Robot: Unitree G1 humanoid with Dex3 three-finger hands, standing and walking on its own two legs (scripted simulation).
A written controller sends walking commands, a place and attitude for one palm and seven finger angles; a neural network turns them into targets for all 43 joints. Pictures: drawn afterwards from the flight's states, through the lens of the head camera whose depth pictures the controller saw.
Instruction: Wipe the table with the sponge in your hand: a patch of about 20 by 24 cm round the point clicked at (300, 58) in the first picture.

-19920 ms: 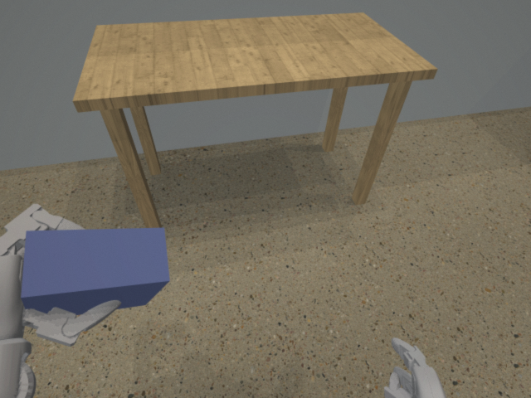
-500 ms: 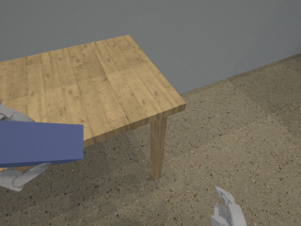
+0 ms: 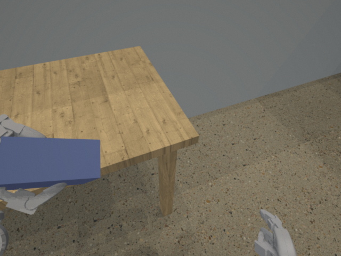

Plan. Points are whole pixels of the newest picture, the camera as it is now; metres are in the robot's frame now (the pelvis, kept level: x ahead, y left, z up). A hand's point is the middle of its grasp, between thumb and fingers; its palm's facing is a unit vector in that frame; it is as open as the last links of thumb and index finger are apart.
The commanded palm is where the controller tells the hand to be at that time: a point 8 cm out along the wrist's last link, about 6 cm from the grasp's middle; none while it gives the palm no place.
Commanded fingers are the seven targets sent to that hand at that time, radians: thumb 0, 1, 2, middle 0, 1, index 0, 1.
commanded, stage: come to a stop and stand still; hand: left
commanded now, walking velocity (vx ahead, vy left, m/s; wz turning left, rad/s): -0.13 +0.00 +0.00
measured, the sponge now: (65, 165) +0.23 +0.21 +0.16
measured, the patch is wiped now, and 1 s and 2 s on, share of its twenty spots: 0.00 0.00 0.00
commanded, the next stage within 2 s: look again from close up in 0.70 s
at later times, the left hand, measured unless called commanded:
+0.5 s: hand (14, 174) +0.20 +0.28 +0.17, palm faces +0.42 -0.84 -0.35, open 10.3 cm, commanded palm +0.15 +0.31 +0.18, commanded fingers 0.00 0.10 1.30 -1.20 -1.60 -1.20 -1.60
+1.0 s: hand (31, 162) +0.24 +0.28 +0.15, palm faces +0.23 -0.88 -0.41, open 10.3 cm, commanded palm +0.18 +0.34 +0.18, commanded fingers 0.00 0.10 1.30 -1.20 -1.60 -1.20 -1.60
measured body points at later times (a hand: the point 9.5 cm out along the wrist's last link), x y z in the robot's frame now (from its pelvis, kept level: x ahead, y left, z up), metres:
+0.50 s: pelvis -0.02 +0.03 +0.01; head -0.02 +0.04 +0.46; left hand +0.17 +0.32 +0.19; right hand +0.14 -0.19 -0.08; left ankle +0.04 +0.11 -0.73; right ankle -0.01 -0.06 -0.73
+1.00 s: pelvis +0.01 +0.06 +0.01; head +0.04 +0.07 +0.46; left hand +0.22 +0.32 +0.17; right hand +0.17 -0.17 -0.07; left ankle +0.04 +0.11 -0.73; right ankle -0.01 -0.06 -0.73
